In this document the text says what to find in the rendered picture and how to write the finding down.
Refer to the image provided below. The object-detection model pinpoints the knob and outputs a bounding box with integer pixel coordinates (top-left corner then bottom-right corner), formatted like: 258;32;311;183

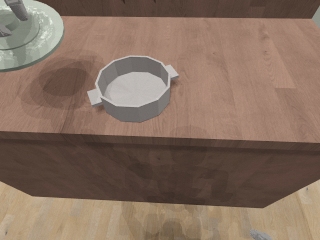
0;9;20;31

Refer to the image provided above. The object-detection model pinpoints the robot left hand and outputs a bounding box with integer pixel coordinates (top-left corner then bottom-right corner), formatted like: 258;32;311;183
0;0;29;38

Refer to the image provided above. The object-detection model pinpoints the lid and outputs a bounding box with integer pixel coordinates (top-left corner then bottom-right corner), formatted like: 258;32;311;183
0;0;65;73

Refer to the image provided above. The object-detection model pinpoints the pot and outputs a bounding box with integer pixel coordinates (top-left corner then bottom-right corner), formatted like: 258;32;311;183
87;55;179;123

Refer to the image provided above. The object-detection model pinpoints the table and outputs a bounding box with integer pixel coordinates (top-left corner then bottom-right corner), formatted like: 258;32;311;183
0;0;320;209

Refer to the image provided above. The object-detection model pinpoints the robot right hand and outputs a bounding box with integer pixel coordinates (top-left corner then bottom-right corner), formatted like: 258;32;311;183
249;229;272;240

